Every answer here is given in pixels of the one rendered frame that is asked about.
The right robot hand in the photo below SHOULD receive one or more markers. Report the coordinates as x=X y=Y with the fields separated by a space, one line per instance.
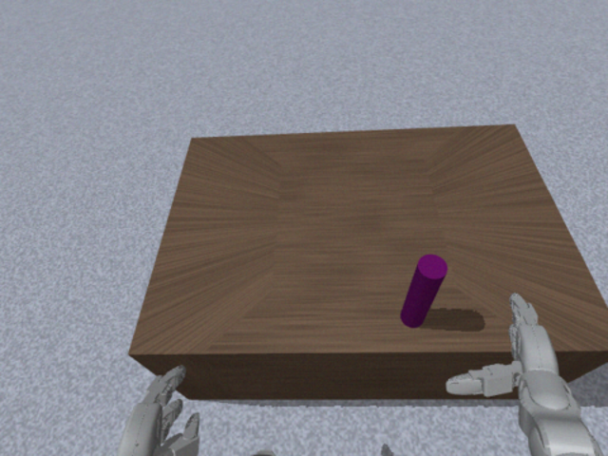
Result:
x=531 y=348

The right robot arm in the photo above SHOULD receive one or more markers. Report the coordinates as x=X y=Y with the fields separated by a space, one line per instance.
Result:
x=550 y=417

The left robot hand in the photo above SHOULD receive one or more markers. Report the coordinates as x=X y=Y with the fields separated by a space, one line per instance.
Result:
x=148 y=425

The can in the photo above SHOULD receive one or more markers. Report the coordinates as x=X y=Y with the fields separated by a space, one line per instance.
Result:
x=428 y=277

